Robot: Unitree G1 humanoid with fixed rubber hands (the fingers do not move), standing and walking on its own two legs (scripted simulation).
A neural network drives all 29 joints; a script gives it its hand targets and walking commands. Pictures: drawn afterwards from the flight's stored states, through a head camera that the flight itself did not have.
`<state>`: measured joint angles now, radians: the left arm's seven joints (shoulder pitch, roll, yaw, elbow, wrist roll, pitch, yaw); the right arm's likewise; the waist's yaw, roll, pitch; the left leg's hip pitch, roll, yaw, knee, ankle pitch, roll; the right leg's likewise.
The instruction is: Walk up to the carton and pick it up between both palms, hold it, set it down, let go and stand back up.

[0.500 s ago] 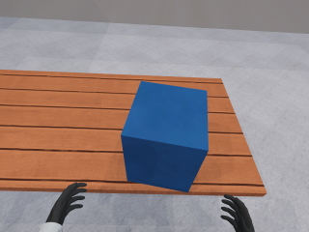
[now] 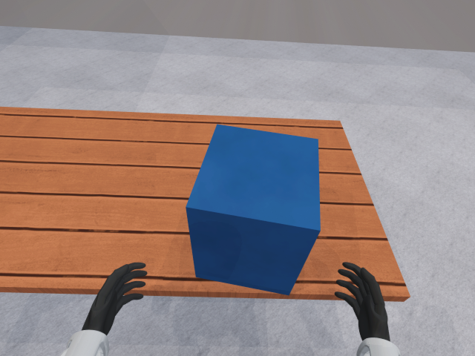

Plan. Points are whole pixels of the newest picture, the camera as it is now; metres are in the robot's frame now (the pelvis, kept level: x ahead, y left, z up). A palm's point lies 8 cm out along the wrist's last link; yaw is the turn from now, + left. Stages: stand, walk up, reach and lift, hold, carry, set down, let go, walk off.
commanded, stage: reach and lift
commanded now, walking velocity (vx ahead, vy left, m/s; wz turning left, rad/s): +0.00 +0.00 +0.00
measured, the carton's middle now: (253, 211) +0.39 -0.03 +0.00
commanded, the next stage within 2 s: none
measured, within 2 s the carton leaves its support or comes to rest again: neither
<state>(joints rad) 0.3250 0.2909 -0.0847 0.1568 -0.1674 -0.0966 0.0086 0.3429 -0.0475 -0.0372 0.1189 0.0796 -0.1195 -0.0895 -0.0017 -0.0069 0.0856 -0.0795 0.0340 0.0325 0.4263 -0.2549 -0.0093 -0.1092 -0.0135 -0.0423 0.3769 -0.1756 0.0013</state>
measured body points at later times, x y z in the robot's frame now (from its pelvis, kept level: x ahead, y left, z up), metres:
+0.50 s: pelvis +0.00 +0.00 +0.00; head +0.01 +0.01 +0.45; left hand +0.28 +0.21 +0.06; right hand +0.26 -0.21 +0.06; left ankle -0.01 +0.12 -0.74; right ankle +0.02 -0.13 -0.74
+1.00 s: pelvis +0.00 +0.00 +0.00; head +0.00 +0.01 +0.45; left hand +0.35 +0.20 +0.13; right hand +0.33 -0.20 +0.13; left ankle -0.01 +0.12 -0.74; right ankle +0.02 -0.13 -0.74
